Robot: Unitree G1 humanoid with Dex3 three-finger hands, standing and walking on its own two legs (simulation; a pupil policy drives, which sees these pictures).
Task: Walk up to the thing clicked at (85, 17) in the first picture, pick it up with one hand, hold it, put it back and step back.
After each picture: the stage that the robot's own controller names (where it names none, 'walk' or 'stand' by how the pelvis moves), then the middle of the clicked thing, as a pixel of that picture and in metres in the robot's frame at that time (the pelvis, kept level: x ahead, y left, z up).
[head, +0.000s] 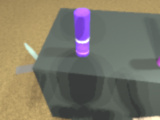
stand; (82, 35) +0.65 +0.04 -0.01
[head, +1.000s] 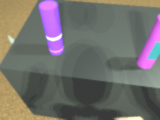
rise first; (53, 30) +0.58 +0.19 +0.02
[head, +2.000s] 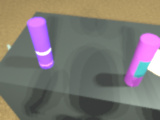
stand; (42, 45) +0.55 +0.22 +0.00
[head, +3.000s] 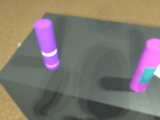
stand; (48, 46) +0.56 +0.20 -0.01
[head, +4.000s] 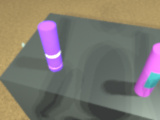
stand; (52, 48) +0.54 +0.19 -0.01
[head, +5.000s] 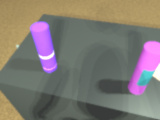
stand; (45, 49) +0.54 +0.21 -0.01
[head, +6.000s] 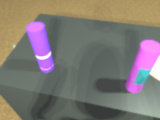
stand; (42, 49) +0.54 +0.22 -0.01
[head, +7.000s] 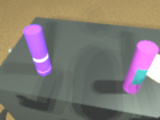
rise first; (39, 52) +0.53 +0.24 -0.01
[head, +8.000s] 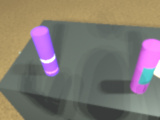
go down; (46, 53) +0.53 +0.23 +0.00
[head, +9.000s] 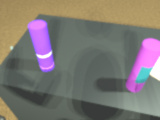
go down; (43, 48) +0.54 +0.22 +0.00
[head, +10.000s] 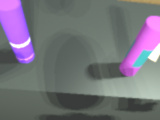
go down; (18, 35) +0.51 +0.22 +0.05
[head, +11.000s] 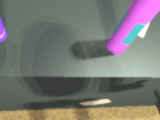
close in; out of the picture +0.53 +0.23 +0.09
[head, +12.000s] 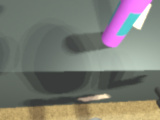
close; out of the picture +0.56 +0.23 +0.11
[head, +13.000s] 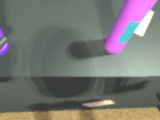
lift; out of the picture +0.50 +0.23 +0.10
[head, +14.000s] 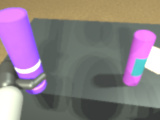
lift; (25, 57) +0.33 +0.18 +0.19
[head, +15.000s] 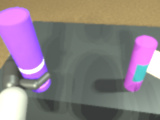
hold; (29, 57) +0.32 +0.17 +0.20
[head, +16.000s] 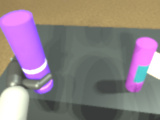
hold; (32, 58) +0.33 +0.17 +0.19
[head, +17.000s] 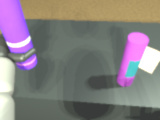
crouch; (16, 33) +0.43 +0.20 +0.20
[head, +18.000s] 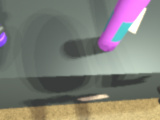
lower; out of the picture +0.54 +0.22 +0.08
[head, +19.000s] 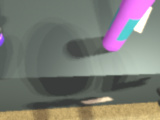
lower; out of the picture +0.53 +0.23 +0.10
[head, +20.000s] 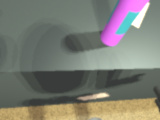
lower; out of the picture +0.55 +0.23 +0.11
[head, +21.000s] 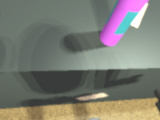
lower; out of the picture +0.54 +0.24 +0.11
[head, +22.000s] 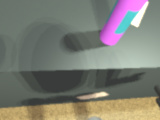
lower; out of the picture +0.55 +0.24 +0.11
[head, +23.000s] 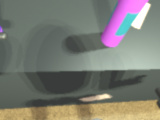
withdraw; out of the picture +0.54 +0.22 +0.10
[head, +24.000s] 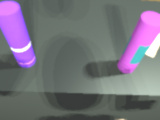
sink last; (18, 39) +0.50 +0.21 +0.06
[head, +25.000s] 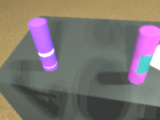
stand; (44, 47) +0.54 +0.22 +0.05
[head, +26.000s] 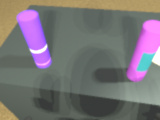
stand; (36, 42) +0.52 +0.22 +0.05
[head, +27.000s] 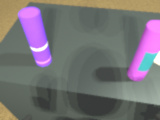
stand; (37, 40) +0.52 +0.22 +0.06
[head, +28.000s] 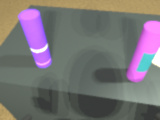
stand; (37, 42) +0.52 +0.22 +0.06
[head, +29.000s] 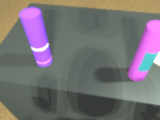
stand; (38, 40) +0.52 +0.21 +0.06
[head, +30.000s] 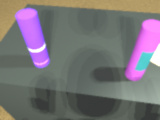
stand; (35, 41) +0.52 +0.21 +0.06
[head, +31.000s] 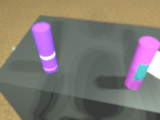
stand; (46, 50) +0.54 +0.21 +0.00
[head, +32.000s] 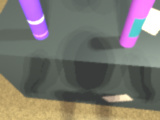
walk; (34, 13) +0.62 +0.24 +0.02
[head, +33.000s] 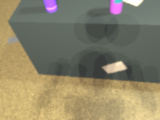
walk; out of the picture +0.95 +0.27 +0.01
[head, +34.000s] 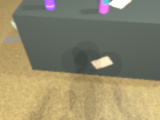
stand; out of the picture +1.14 +0.30 +0.00
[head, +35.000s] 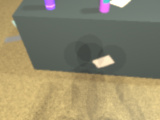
stand; out of the picture +1.13 +0.29 -0.01
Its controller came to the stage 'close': yes
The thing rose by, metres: 0.21
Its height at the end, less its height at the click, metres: +0.00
